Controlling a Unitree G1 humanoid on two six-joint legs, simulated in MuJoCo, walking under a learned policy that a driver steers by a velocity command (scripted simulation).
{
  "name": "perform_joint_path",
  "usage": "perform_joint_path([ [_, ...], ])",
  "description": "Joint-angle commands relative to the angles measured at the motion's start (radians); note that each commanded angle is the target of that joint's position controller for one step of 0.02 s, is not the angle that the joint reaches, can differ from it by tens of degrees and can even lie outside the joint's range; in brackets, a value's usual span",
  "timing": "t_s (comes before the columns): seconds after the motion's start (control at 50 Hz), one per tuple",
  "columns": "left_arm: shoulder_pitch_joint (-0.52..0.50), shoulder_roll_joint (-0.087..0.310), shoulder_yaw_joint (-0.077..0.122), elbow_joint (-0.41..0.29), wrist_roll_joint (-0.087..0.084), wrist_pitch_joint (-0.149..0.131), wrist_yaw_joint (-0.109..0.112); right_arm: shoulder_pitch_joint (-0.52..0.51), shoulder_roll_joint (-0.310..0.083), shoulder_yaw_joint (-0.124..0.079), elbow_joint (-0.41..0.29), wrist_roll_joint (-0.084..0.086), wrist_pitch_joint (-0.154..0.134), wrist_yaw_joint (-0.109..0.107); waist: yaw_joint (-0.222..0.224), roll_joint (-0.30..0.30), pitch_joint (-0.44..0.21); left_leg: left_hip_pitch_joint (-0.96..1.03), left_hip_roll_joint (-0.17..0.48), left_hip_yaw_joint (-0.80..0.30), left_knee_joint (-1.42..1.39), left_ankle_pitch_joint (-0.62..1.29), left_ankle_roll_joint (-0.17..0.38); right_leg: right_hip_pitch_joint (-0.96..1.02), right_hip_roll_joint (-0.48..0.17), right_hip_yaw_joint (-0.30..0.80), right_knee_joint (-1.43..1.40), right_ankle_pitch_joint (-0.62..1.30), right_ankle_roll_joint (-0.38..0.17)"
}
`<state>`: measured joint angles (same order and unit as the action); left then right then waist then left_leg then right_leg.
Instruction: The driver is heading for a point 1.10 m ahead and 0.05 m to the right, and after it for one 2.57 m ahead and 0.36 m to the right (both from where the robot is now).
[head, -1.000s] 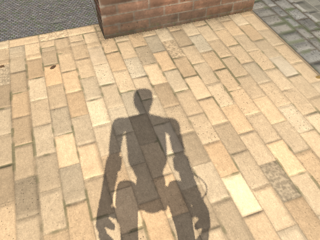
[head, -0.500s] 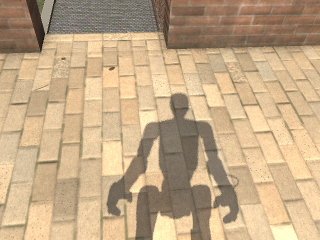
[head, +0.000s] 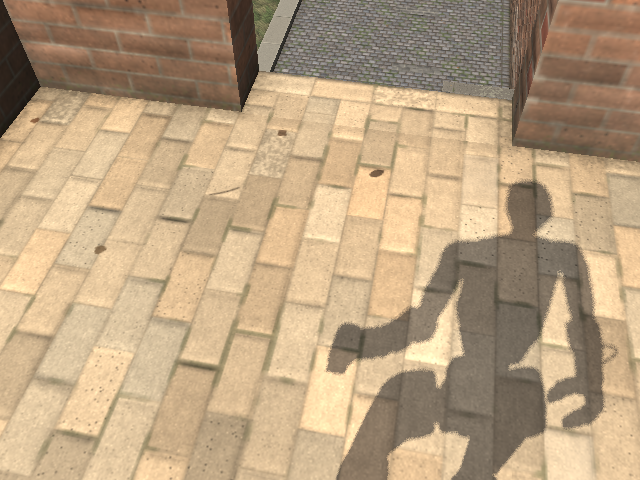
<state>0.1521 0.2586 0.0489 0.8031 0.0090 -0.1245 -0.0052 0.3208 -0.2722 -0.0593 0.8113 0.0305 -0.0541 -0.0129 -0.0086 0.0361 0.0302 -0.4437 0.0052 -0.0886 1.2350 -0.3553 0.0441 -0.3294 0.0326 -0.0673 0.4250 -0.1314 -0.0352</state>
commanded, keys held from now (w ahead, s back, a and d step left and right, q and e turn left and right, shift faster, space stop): w+q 0.04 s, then w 0.30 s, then w+e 0.66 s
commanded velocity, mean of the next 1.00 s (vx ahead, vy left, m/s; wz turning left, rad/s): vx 0.50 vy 0.00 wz -0.10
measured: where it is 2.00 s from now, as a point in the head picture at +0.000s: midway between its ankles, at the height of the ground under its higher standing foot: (364, 253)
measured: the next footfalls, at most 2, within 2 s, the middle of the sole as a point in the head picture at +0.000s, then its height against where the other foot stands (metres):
left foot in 0.36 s outside the picture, level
right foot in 0.92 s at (354, 395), level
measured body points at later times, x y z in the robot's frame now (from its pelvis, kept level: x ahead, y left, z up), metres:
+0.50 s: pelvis +0.26 +0.09 +0.00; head +0.29 +0.10 +0.45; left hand +0.29 +0.36 -0.14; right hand +0.43 -0.16 -0.10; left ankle +0.30 +0.18 -0.74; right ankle +0.19 -0.09 -0.64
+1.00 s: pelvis +0.53 +0.04 -0.02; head +0.58 +0.03 +0.43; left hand +0.75 +0.27 -0.12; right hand +0.54 -0.24 -0.15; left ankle +0.37 +0.20 -0.64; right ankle +0.61 -0.03 -0.74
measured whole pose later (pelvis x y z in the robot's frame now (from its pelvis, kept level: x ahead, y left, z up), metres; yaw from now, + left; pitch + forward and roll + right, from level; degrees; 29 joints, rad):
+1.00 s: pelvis +0.53 +0.04 -0.02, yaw -11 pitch +2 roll +1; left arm 0.12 0.28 0.07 0.73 -0.02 -0.05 -0.05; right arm 0.29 -0.26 -0.06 0.84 0.02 -0.09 -0.01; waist -0.01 -0.01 0.06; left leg -0.21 0.05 0.04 1.16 -0.48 -0.01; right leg -0.49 0.07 -0.06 0.65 -0.20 -0.12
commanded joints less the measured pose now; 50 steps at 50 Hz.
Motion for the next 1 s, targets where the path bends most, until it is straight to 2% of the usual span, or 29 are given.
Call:
perform_joint_path([
  [0.02, 0.029, 0.084, 0.024, -0.020, 0.000, -0.014, -0.005, 0.033, -0.034, -0.015, -0.082, 0.005, 0.006, 0.005, 0.000, -0.111, -0.047, -0.178, 0.124, -0.028, -0.004, 0.056, -0.001, 0.162, -0.285, 0.262, -0.271, 0.021, -0.169],
  [0.06, 0.048, 0.110, 0.034, 0.002, -0.008, -0.022, -0.009, -0.013, -0.022, -0.010, -0.115, -0.004, 0.016, 0.003, 0.002, -0.091, -0.017, -0.219, 0.137, -0.027, -0.072, 0.091, -0.007, 0.142, -0.294, 0.205, -0.303, 0.082, -0.190],
  [0.1, 0.079, 0.135, 0.042, 0.023, -0.005, -0.021, -0.010, -0.053, -0.019, -0.005, -0.136, -0.013, 0.012, 0.003, 0.007, -0.071, -0.014, -0.255, 0.135, -0.038, -0.165, 0.163, -0.013, 0.167, -0.299, 0.164, -0.315, 0.125, -0.206],
  [0.2, 0.113, 0.169, 0.042, 0.046, -0.024, 0.000, -0.009, -0.221, -0.013, 0.013, -0.178, -0.016, -0.016, 0.034, 0.055, -0.072, 0.014, -0.191, 0.107, 0.063, -0.489, 0.363, -0.012, 0.192, -0.253, 0.034, -0.298, 0.155, -0.167],
  [0.24, 0.160, 0.189, 0.044, 0.067, -0.034, 0.011, -0.010, -0.286, -0.017, 0.017, -0.205, -0.010, -0.018, 0.045, 0.080, -0.086, 0.028, -0.176, 0.096, 0.088, -0.559, 0.341, -0.008, 0.234, -0.274, 0.041, -0.283, 0.123, -0.158],
  [0.28, 0.188, 0.202, 0.046, 0.086, -0.041, 0.026, -0.010, -0.319, -0.037, 0.013, -0.229, -0.007, -0.020, 0.051, 0.079, -0.101, 0.038, -0.176, 0.083, 0.098, -0.613, 0.263, 0.011, 0.301, -0.309, 0.054, -0.252, 0.131, -0.145],
  [0.32, 0.179, 0.216, 0.047, 0.095, -0.047, 0.041, -0.007, -0.276, -0.065, 0.000, -0.230, -0.012, -0.023, 0.054, 0.033, -0.122, 0.012, -0.079, 0.045, 0.132, -0.675, 0.206, 0.043, 0.335, -0.322, 0.044, -0.165, 0.272, -0.122],
  [0.34, 0.166, 0.213, 0.043, 0.096, -0.047, 0.048, -0.005, -0.169, -0.096, -0.020, -0.198, -0.018, -0.024, 0.051, -0.033, -0.115, -0.051, 0.084, 0.005, 0.163, -0.721, 0.230, 0.065, 0.317, -0.288, 0.003, -0.025, 0.431, -0.097],
  [0.36, 0.182, 0.175, 0.027, 0.097, -0.038, 0.048, -0.002, -0.001, -0.154, -0.051, -0.147, -0.021, -0.023, 0.041, -0.104, -0.090, -0.155, 0.346, 0.007, 0.141, -0.711, 0.251, 0.095, 0.208, -0.234, -0.034, 0.191, 0.465, -0.064],
  [0.38, 0.198, 0.096, -0.003, 0.060, -0.012, 0.039, -0.005, 0.169, -0.260, -0.079, -0.124, -0.038, -0.017, 0.022, -0.147, 0.094, -0.302, 0.677, 0.268, -0.203, -0.732, 0.225, 0.189, -0.095, -0.141, -0.068, 0.582, 0.121, -0.005],
  [0.4, 0.264, 0.035, -0.023, 0.057, -0.024, 0.015, -0.010, 0.179, -0.288, -0.075, -0.128, -0.038, -0.021, 0.025, -0.095, 0.255, -0.410, 0.804, 0.430, -0.620, -0.897, 0.126, 0.294, -0.342, -0.008, 0.088, 0.827, -0.456, 0.014],
  [0.42, 0.198, 0.143, 0.008, 0.062, -0.060, 0.006, -0.012, 0.149, -0.190, -0.050, -0.127, -0.037, -0.030, 0.030, -0.116, 0.123, -0.309, 0.720, 0.404, -0.535, -0.917, 0.112, 0.250, -0.438, -0.054, 0.183, 0.918, -0.419, 0.002],
  [0.44, 0.143, 0.152, 0.015, 0.040, -0.069, 0.004, -0.013, 0.082, -0.151, -0.037, -0.130, -0.031, -0.035, 0.033, -0.087, 0.102, -0.196, 0.594, 0.370, -0.359, -0.924, 0.179, 0.209, -0.460, -0.099, 0.169, 0.897, -0.322, -0.012],
  [0.46, 0.118, 0.138, 0.016, 0.043, -0.054, 0.011, -0.006, 0.003, -0.114, -0.027, -0.134, -0.028, -0.038, 0.037, -0.048, 0.044, -0.145, 0.478, 0.320, -0.247, -0.951, 0.233, 0.179, -0.418, -0.142, 0.158, 0.840, -0.235, -0.007],
  [0.48, 0.120, 0.131, 0.023, 0.048, -0.042, 0.025, -0.002, -0.047, -0.080, -0.020, -0.136, -0.029, -0.045, 0.041, -0.017, 0.063, -0.099, 0.391, 0.279, -0.153, -0.991, 0.267, 0.159, -0.375, -0.168, 0.162, 0.788, -0.169, -0.001],
  [0.52, 0.165, 0.092, 0.023, 0.064, -0.045, 0.056, -0.004, -0.077, -0.059, -0.020, -0.118, -0.040, -0.065, 0.041, 0.021, 0.072, -0.083, 0.306, 0.250, -0.052, -1.051, 0.347, 0.151, -0.293, -0.176, 0.164, 0.771, -0.086, 0.010],
  [0.58, 0.130, 0.067, 0.026, 0.049, -0.044, 0.075, 0.000, -0.053, -0.072, -0.029, -0.081, -0.052, -0.078, 0.025, 0.027, 0.034, -0.034, 0.308, 0.243, 0.063, -1.084, 0.458, 0.149, -0.360, -0.161, 0.196, 0.708, 0.010, 0.022],
  [0.64, 0.057, 0.056, 0.026, 0.020, -0.035, 0.073, -0.006, -0.029, -0.082, -0.033, -0.052, -0.051, -0.073, 0.008, 0.012, 0.026, 0.003, 0.346, 0.238, 0.141, -1.102, 0.455, 0.134, -0.415, -0.143, 0.202, 0.549, 0.139, 0.027],
  [0.72, -0.074, 0.029, 0.011, -0.032, -0.024, 0.070, -0.031, 0.003, -0.114, -0.043, -0.023, -0.042, -0.064, -0.008, -0.036, 0.007, 0.053, 0.398, 0.254, 0.223, -1.119, 0.447, 0.116, -0.413, -0.134, 0.119, 0.349, 0.236, 0.012],
  [0.8, -0.174, 0.022, 0.004, -0.099, -0.028, 0.067, -0.058, 0.055, -0.130, -0.050, 0.013, -0.027, -0.038, -0.013, -0.066, 0.002, 0.085, 0.536, 0.292, 0.268, -1.055, 0.539, 0.105, -0.462, -0.125, 0.052, 0.258, 0.144, -0.023],
  [0.82, -0.182, 0.025, 0.005, -0.113, -0.030, 0.067, -0.065, 0.051, -0.137, -0.052, 0.015, -0.024, -0.030, -0.014, -0.060, 0.007, 0.082, 0.556, 0.297, 0.281, -1.024, 0.607, 0.097, -0.448, -0.114, 0.030, 0.243, 0.101, -0.036],
  [0.86, -0.151, 0.050, 0.017, -0.131, -0.034, 0.070, -0.072, 0.025, -0.168, -0.058, 0.008, -0.019, -0.017, -0.020, -0.022, 0.042, 0.030, 0.569, 0.293, 0.311, -0.913, 0.930, 0.076, -0.327, -0.055, -0.038, 0.235, 0.005, -0.073],
  [0.88, -0.093, 0.073, 0.030, -0.127, -0.037, 0.072, -0.071, 0.012, -0.184, -0.062, 0.003, -0.016, -0.009, -0.024, 0.016, 0.067, -0.016, 0.569, 0.289, 0.320, -0.817, 1.097, 0.065, -0.235, -0.014, -0.067, 0.244, -0.047, -0.095],
  [0.9, 0.022, 0.115, 0.053, -0.106, -0.041, 0.074, -0.067, -0.006, -0.199, -0.064, -0.001, -0.014, -0.001, -0.027, 0.083, 0.075, -0.082, 0.538, 0.272, 0.328, -0.655, 1.178, 0.050, -0.079, 0.026, -0.079, 0.219, -0.061, -0.124],
  [0.92, 0.182, 0.179, 0.087, -0.070, -0.039, 0.077, -0.051, -0.023, -0.200, -0.061, -0.009, -0.008, -0.002, -0.028, 0.170, 0.042, -0.165, 0.414, 0.226, 0.342, -0.419, 1.065, 0.012, 0.182, 0.052, -0.043, 0.132, 0.006, -0.165],
  [0.94, 0.271, 0.276, 0.110, -0.049, -0.034, 0.087, -0.026, 0.008, -0.109, -0.032, -0.035, -0.044, -0.017, -0.024, 0.152, -0.167, -0.238, 0.109, 0.143, 0.325, -0.081, 0.355, -0.033, 0.469, -0.159, 0.282, 0.130, 0.082, -0.230],
  [0.96, 0.236, 0.320, 0.109, -0.084, -0.027, 0.071, -0.032, 0.077, -0.023, 0.001, -0.086, -0.034, -0.058, -0.006, 0.060, -0.297, -0.399, -0.245, -0.070, 0.104, 0.220, -0.256, -0.073, 0.736, -0.374, 0.900, -0.053, -0.121, -0.450],
  [0.98, 0.256, 0.230, 0.086, -0.083, -0.023, 0.063, -0.037, -0.065, -0.118, -0.019, -0.104, 0.003, -0.094, 0.009, 0.137, -0.143, -0.369, -0.352, -0.012, -0.036, 0.243, -0.192, -0.042, 0.720, -0.357, 0.859, -0.138, -0.143, -0.384],
  [1.0, 0.212, 0.183, 0.074, -0.083, -0.026, 0.055, -0.036, -0.119, -0.125, -0.019, -0.128, 0.020, -0.107, 0.013, 0.114, -0.111, -0.232, -0.385, 0.029, -0.021, 0.174, -0.098, -0.018, 0.593, -0.324, 0.699, -0.137, -0.085, -0.340],
])
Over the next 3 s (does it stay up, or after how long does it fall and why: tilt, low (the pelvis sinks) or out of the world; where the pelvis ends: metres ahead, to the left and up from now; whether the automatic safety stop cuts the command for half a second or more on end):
stays up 1.25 -0.14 -0.01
